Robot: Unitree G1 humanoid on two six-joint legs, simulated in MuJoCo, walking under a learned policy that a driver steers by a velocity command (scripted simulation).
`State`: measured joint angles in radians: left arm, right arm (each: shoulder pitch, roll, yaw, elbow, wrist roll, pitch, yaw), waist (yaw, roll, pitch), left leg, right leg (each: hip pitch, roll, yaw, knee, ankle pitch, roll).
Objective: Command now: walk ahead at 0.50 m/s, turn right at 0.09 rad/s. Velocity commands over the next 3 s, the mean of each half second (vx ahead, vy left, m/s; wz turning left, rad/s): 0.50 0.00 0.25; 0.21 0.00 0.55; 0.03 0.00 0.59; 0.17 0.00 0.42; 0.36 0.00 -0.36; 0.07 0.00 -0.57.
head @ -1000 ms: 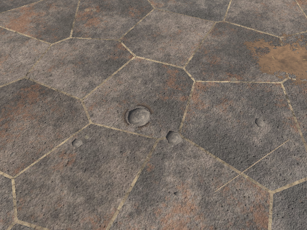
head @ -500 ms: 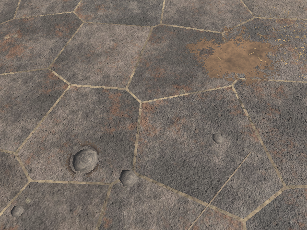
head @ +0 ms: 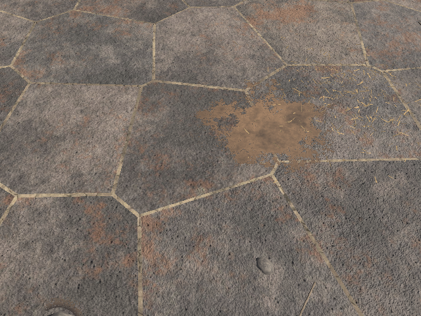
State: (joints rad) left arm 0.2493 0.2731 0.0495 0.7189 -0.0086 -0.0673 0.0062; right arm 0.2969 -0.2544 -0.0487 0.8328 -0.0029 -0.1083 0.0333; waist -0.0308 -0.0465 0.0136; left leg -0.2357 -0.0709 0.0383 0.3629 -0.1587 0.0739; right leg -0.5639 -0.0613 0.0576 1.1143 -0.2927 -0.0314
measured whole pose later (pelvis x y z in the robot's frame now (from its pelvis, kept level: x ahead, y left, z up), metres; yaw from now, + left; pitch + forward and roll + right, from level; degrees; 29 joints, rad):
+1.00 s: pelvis +0.41 +0.04 -0.01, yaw +28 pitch +3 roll -2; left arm 0.08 0.30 0.06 0.73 0.01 -0.02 0.03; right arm 0.18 -0.29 -0.07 0.61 -0.01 0.01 0.00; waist -0.02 -0.01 0.06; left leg -0.45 -0.09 -0.06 0.47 -0.08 0.08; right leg -0.57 -0.02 0.07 1.07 -0.42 0.05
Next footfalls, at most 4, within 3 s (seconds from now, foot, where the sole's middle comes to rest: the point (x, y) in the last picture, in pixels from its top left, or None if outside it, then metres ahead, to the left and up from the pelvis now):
0.32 right None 0.35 -0.15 -0.78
0.78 left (157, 312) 0.50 0.16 -0.78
1.26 right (222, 285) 0.58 -0.05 -0.78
1.68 left None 0.37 0.12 -0.78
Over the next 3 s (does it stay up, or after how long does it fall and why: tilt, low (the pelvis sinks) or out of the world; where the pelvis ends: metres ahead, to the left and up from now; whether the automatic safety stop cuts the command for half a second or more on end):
stays up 0.74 0.31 0.00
